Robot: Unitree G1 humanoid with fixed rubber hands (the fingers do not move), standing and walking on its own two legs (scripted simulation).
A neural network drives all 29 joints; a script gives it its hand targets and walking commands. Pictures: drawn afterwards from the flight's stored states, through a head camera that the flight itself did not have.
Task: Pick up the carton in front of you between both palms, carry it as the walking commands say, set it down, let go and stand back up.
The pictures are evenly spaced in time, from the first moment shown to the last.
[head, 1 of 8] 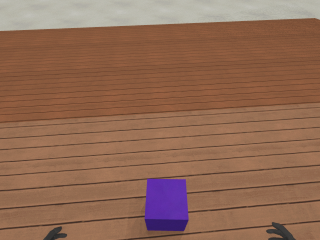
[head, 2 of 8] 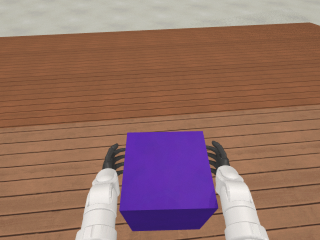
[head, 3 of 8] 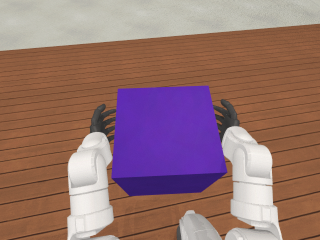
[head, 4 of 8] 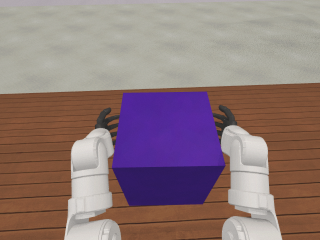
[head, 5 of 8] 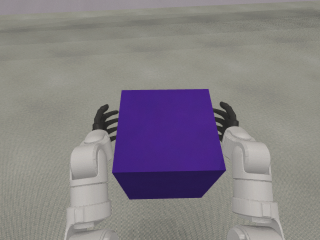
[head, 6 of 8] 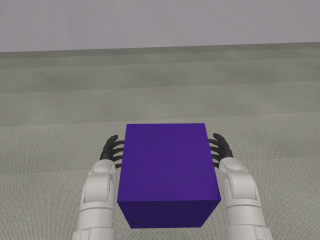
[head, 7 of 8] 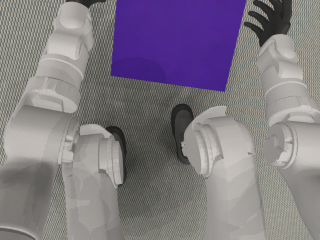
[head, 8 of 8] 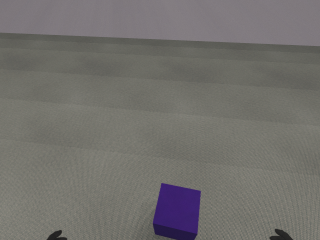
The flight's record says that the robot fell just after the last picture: no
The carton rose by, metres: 0.69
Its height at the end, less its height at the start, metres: -0.48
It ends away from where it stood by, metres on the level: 5.80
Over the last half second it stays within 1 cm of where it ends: yes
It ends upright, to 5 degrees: yes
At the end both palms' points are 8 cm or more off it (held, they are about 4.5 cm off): yes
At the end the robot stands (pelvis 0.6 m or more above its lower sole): yes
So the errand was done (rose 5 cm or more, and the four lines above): yes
